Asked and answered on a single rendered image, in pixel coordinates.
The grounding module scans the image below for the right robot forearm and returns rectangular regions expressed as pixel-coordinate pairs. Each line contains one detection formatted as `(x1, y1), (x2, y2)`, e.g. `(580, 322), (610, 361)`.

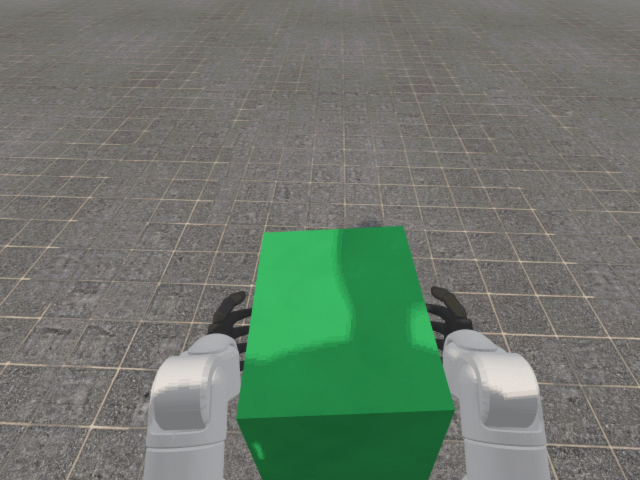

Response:
(443, 329), (551, 480)

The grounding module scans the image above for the robot left hand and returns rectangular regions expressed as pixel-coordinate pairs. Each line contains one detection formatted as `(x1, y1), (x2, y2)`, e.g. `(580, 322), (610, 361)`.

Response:
(207, 291), (252, 371)

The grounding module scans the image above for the robot right hand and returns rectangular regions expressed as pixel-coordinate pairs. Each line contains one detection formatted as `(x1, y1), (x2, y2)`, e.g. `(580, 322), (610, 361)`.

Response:
(425, 286), (473, 365)

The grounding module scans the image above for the left robot forearm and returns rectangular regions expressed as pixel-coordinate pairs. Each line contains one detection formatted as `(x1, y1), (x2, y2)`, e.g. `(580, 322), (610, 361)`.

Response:
(143, 333), (241, 480)

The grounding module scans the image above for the carton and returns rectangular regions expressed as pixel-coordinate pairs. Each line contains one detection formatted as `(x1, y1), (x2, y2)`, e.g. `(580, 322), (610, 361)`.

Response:
(236, 226), (455, 480)

